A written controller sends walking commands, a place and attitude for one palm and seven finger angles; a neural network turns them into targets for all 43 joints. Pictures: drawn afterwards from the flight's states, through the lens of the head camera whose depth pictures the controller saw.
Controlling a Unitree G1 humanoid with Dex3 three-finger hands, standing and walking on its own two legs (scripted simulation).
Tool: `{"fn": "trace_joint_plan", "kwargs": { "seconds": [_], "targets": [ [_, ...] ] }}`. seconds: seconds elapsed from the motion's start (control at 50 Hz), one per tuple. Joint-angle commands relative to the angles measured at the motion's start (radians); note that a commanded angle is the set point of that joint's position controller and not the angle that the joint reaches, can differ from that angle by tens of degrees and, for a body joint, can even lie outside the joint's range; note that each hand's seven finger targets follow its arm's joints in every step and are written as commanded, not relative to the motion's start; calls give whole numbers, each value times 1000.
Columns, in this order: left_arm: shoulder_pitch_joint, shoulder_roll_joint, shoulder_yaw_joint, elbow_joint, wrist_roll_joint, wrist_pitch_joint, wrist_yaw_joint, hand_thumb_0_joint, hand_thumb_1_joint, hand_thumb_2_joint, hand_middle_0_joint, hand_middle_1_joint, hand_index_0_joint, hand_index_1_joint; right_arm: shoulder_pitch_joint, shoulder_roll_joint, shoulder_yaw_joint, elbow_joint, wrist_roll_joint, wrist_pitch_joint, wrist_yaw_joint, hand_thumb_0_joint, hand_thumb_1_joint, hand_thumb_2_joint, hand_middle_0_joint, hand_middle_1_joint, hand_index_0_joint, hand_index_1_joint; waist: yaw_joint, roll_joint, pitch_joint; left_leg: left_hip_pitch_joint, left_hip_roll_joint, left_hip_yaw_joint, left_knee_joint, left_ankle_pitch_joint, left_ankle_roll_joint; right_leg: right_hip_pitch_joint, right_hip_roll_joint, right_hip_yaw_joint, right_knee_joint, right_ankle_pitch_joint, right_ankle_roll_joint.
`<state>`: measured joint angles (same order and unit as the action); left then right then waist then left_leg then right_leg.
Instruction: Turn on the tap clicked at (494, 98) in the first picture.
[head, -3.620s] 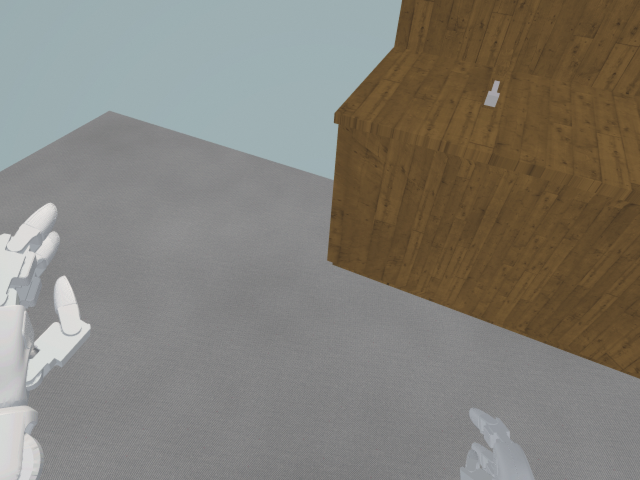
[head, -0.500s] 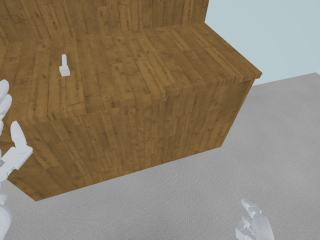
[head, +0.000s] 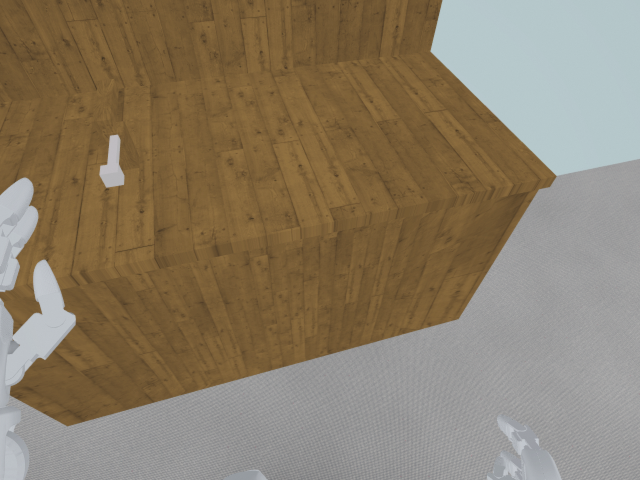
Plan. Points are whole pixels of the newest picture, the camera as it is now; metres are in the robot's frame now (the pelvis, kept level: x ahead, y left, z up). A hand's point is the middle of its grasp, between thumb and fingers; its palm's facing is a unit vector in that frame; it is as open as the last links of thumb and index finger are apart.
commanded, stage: take the last steps up to it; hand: left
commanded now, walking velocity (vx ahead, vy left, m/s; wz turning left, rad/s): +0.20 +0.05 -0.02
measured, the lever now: (112, 175) +0.55 +0.39 +0.03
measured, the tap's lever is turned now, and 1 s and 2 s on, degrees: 0 0 0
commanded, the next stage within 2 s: come to a stop and stand still in 0.38 s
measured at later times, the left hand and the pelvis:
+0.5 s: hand (120, 241) +0.30 +0.22 +0.18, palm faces +0.43 -0.81 -0.39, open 7.4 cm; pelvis +0.08 -0.01 +0.00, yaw +0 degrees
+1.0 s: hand (89, 207) +0.33 +0.26 +0.19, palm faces +0.44 -0.78 -0.44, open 7.4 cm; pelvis +0.08 -0.01 +0.00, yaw -2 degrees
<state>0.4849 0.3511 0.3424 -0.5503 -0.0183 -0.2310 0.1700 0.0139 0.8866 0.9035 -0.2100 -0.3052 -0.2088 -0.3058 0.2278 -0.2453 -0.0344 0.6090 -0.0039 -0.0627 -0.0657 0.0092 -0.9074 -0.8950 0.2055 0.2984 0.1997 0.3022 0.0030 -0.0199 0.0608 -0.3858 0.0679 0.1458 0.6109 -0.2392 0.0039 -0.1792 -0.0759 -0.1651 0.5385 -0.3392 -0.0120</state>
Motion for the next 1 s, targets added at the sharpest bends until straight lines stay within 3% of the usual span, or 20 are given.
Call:
{"fn": "trace_joint_plan", "kwargs": {
  "seconds": [0.0, 0.02, 0.06, 0.1, 0.16, 0.26, 0.28, 0.32, 0.34, 0.36, 0.4, 0.5, 0.56, 0.66, 0.74, 0.86, 0.88, 0.9, 0.96, 0.98],
  "targets": [
    [-125, 180, 128, -208, -10, -68, 24, 0, 900, 900, -200, -300, -200, -300, -75, -89, -34, -170, 10, -47, -18, 0, -900, -900, 200, 300, 200, 300, -21, 161, -195, 344, 107, -176, -214, 142, 80, -130, -55, 86, 213, 158, -17],
    [-149, 183, 133, -202, -14, -77, 23, 0, 900, 900, -200, -300, -200, -300, -77, -94, -34, -174, 14, -47, -13, 0, -900, -900, 200, 300, 200, 300, -13, 299, -206, 424, 278, -440, -259, 255, 175, -303, 40, 52, 405, -202, 17],
    [-121, 224, 157, -133, -15, -76, 6, 0, 900, 900, -200, -300, -200, -300, -109, -65, -18, -162, 3, -54, -15, 0, -900, -900, 200, 300, 200, 300, -8, 332, -156, 325, 357, -571, -328, 76, 260, -404, 17, 157, 604, -260, 14],
    [-98, 187, 130, -184, -10, -76, -5, 0, 900, 900, -200, -300, -200, -300, -101, -65, -21, -141, 14, -59, -6, 0, -900, -900, 200, 300, 200, 300, -2, 219, -137, 282, 299, -399, -289, 132, 236, -406, -9, 145, 527, -195, 24],
    [-43, 171, 124, -251, -14, -63, -5, 0, 900, 900, -200, -300, -200, -300, -90, -73, -16, -146, 13, -78, 4, 0, -900, -900, 200, 300, 200, 300, 2, 264, -171, 200, 218, -203, -269, 198, 166, -235, 17, 62, 300, -101, 33],
    [-68, 176, 139, -156, -10, -29, 5, 0, 900, 900, -200, -300, -200, -300, -97, -66, -1, -151, 18, -71, -9, 0, -900, -900, 200, 300, 200, 300, 0, 175, -169, 66, 165, -115, -158, -61, 82, 16, 51, 8, -37, 28, 32],
    [-91, 181, 136, -134, -5, -29, 7, 0, 900, 900, -200, -300, -200, -300, -98, -56, 0, -148, 16, -63, -13, 0, -900, -900, 200, 300, 200, 300, -5, 94, -153, 11, 126, -84, -70, -139, 58, 44, -5, 98, -109, 29, 8],
    [-126, 200, 146, -76, -14, -8, 6, 0, 900, 900, -200, -300, -200, -300, -97, -40, 3, -151, 11, -57, -10, 0, -900, -900, 200, 300, 200, 300, 7, -290, -106, -175, -45, -1, 262, -283, -11, 45, -259, 557, -269, -21, -126],
    [-152, 206, 139, -88, -19, -13, 6, 0, 900, 900, -200, -300, -200, -300, -125, -58, -6, -148, 11, -62, -5, 0, -900, -900, 200, 300, 200, 300, 14, -288, -91, -245, -24, -86, 422, -267, -15, 77, -324, 635, -296, 79, -181],
    [-173, 213, 144, -93, -18, -14, 11, 0, 900, 900, -200, -300, -200, -300, -133, -50, 7, -133, 14, -57, -2, 0, -900, -900, 200, 300, 200, 300, 4, -195, -94, -285, -14, -133, 506, -263, -21, 105, -343, 632, -276, 194, -210],
    [-150, 185, 120, -93, -6, -38, 10, 0, 900, 900, -200, -300, -200, -300, -122, -35, 27, -110, 8, -46, 0, 0, -900, -900, 200, 300, 200, 300, -3, -94, -119, -254, 14, -134, 466, -199, -28, 138, -285, 382, -199, 482, -176],
    [-66, 172, 116, -153, -3, -50, 14, 0, 900, 900, -200, -300, -200, -300, -135, -30, 18, -149, -5, -43, -7, 0, -900, -900, 200, 300, 200, 300, 24, -111, -171, 0, -33, -26, 48, -61, -15, 109, -182, 192, -140, 586, -117],
    [-74, 192, 128, -211, -14, -45, 22, 0, 900, 900, -200, -300, -200, -300, -100, -47, -2, -161, 0, -42, -14, 0, -900, -900, 200, 300, 200, 300, -3, -30, -201, 203, -25, -45, -184, 155, -18, 67, -137, 165, -58, 481, -50],
    [-89, 201, 137, -200, -17, -55, -5, 0, 900, 900, -200, -300, -200, -300, -104, -63, -4, -172, -8, -55, -12, 0, -900, -900, 200, 300, 200, 300, 11, 312, -156, 240, 225, -318, -281, 557, 93, -107, 43, 110, 126, -130, 27],
    [-48, 164, 96, -209, -12, -44, -5, 0, 900, 900, -200, -300, -200, -300, -67, -79, -7, -161, 1, -83, 12, 0, -900, -900, 200, 300, 200, 300, -3, 238, -222, 308, 198, -216, -177, 602, 66, -43, 58, 117, -63, 36, 23],
    [-26, 174, 109, -155, -36, 4, -5, 0, 900, 900, -200, -300, -200, -300, -89, -57, 9, -166, 10, -61, 1, 0, -900, -900, 200, 300, 200, 300, -10, 9, -206, 164, 49, -100, -84, 173, -23, 19, -52, 262, -148, 441, -21],
    [-1036, 919, 669, -271, 89, -77, -29, 0, 900, 900, -200, -300, -200, -300, 6, -100, -56, -146, -50, -125, -3, 0, -900, -900, 200, 300, 200, 300, 59, -164, -6, 28, -3, -11, 0, 139, -21, -98, -40, 299, -287, 647, 30],
    [-521, 350, 273, 263, 17, -35, -74, 0, 900, 900, -200, -300, -200, -300, -57, 1, -12, -103, -14, -127, 1, 0, -900, -900, 200, 300, 200, 300, 29, -175, -176, 92, -68, -119, -42, 116, 0, -7, -127, 371, -144, 692, -83],
    [-215, 111, 62, 110, -44, -48, -87, 0, 900, 900, -200, -300, -200, -300, -77, -61, -16, -169, 34, -129, 37, 0, -900, -900, 200, 300, 200, 300, 43, 90, -237, 240, -11, -107, -148, 279, 38, 91, -47, 251, -90, 559, 39],
    [-196, 125, 48, 32, -38, -42, -84, 0, 900, 900, -200, -300, -200, -300, -83, -79, -20, -184, 30, -129, 52, 0, -900, -900, 200, 300, 200, 300, 53, 33, -224, 251, -1, -120, -128, 304, 41, 42, -24, 245, -115, 472, 55]
  ]
}}
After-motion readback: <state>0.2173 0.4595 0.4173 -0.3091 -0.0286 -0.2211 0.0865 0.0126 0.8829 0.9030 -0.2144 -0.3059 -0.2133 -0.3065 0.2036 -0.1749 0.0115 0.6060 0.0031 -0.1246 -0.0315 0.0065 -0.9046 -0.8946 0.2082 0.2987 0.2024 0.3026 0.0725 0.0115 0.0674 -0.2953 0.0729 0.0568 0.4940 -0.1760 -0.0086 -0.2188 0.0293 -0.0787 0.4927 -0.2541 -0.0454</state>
